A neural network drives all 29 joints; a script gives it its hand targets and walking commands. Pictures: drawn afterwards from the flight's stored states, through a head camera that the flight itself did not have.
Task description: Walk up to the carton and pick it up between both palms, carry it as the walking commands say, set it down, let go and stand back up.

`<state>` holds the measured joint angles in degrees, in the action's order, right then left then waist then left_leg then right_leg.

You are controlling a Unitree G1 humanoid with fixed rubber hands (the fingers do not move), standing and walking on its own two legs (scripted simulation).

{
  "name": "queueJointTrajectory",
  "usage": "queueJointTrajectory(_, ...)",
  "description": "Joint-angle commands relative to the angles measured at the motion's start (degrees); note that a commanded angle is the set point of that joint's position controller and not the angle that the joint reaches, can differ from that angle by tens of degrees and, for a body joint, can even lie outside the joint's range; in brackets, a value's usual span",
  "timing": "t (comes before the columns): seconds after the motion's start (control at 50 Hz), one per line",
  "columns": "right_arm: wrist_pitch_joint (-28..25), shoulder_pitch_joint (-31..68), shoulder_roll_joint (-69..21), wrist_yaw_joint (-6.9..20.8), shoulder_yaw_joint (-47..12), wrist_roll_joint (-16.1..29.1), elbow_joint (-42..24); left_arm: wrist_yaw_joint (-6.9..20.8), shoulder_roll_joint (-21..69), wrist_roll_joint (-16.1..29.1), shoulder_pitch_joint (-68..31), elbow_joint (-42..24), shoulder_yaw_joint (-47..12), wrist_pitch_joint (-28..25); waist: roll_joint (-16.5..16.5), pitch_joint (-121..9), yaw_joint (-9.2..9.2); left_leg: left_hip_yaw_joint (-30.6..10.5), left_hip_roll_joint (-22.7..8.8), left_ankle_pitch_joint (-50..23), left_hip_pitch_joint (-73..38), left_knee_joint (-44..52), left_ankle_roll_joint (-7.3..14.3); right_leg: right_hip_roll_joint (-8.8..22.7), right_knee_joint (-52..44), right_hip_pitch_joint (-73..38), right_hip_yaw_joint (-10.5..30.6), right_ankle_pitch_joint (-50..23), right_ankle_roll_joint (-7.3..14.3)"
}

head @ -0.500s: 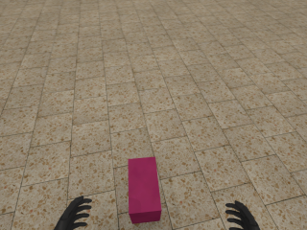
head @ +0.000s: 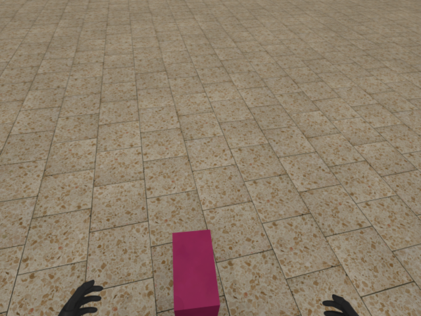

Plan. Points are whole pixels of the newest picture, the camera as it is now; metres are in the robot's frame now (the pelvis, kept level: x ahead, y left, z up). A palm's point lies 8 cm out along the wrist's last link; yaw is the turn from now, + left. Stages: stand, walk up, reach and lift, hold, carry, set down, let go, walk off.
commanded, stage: stand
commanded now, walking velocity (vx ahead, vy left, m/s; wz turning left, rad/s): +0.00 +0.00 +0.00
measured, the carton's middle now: (194, 277) +0.44 +0.06 -0.65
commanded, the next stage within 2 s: none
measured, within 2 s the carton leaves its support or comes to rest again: neither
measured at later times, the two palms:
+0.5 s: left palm out of the picture +0.14 +0.30 -0.10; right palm out of the picture +0.13 -0.28 -0.08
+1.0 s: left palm out of the picture +0.10 +0.31 -0.10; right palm out of the picture +0.09 -0.30 -0.09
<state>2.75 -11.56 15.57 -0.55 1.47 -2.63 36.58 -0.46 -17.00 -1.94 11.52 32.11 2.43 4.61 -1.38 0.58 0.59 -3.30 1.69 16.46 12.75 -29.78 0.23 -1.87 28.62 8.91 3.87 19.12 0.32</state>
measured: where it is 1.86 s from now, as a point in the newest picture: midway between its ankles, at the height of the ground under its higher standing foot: outside the picture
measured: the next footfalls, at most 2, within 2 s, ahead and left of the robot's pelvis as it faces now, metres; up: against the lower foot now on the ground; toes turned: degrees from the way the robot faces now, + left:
none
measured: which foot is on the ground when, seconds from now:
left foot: down 0.00-1.00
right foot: down 0.00-1.00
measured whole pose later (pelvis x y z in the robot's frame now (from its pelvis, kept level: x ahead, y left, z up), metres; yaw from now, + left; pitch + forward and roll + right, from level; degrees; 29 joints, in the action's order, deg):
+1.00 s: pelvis -0.01 +0.01 +0.01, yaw -1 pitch -2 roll +0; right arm -0.3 -7.8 20.6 -0.9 1.1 -1.5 55.6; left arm -1.4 -21.3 -1.4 10.2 52.1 0.5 -0.1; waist -1.4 1.1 0.0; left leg -1.7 1.6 12.6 8.1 -22.9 0.9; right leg -0.9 21.5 4.5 4.7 14.8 -0.6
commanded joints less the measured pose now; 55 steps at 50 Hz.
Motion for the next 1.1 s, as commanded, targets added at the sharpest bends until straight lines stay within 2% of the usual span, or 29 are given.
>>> queueJointTrajectory(0.0,-2.28,3.61,8.85,-0.49,2.5,-0.01,-1.55,-0.26,-7.08,-0.19,-2.74,-1.36,1.96,-3.2,1.88,-2.47,-0.1,-2.57,-4.68,-9.66,0.02,4.5,0.18,3.62,-4.32,1.66,2.15,-8.78,-0.85)
queueJointTrajectory(0.06,-2.7,3.32,9.5,-0.67,2.53,0.17,0.57,-0.56,-8.11,-0.08,-2.51,0.96,1.96,-3.81,2.25,-3.99,-0.41,-2.46,-4.95,-15.81,-1.97,3.65,0.18,4.09,-3.83,0.69,2.49,-14.26,-0.84)
queueJointTrajectory(0.14,-2.86,3.01,10.64,-1.0,2.7,0.31,2.65,-0.92,-9.01,-0.01,-2.16,3.38,1.85,-4.17,2.96,-4.79,-0.7,-2.67,-5.46,-20.9,-4.17,3.37,0.28,4.26,-3.52,0.1,2.47,-17.69,-0.74)
queueJointTrajectory(0.3,-3.06,3.55,12.21,-1.32,2.67,0.53,6.07,-1.2,-10.01,0.12,-1.76,7.24,1.37,-4.49,2.37,-4.38,-0.72,-3.24,-5.98,-23.83,-5.88,4.12,0.58,4.72,-3.72,-0.54,2.59,-19.49,-0.45)
queueJointTrajectory(0.52,-3.43,4.73,12.76,-1.19,2.34,0.75,9.75,-1.43,-10.82,0.27,-2.47,10.65,0.8,-4.82,1.31,-3.11,-0.71,-3.61,-6.16,-21.62,-6.65,6.08,0.72,5.54,-5.64,-0.9,3.26,-18.58,-0.14)
queueJointTrajectory(0.82,-3.61,5.73,13.95,-0.75,1.78,1.01,14.44,-1.24,-12.41,0.46,-2.93,15.18,0.14,-5.21,1.18,-0.95,-0.73,-4.06,-6.65,-15.21,-6.65,9.21,0.84,6.53,-9.38,-0.82,4.58,-14.58,0.17)
queueJointTrajectory(1.08,-3.69,6.21,15.03,-0.48,1.3,1.37,17.84,-1.01,-13.5,0.65,-3.33,18.84,-0.33,-5.47,1.11,-0.19,-0.67,-4.48,-7.04,-13.06,-6.62,10.83,0.9,6.89,-11.25,-1.12,5.04,-12.99,0.26)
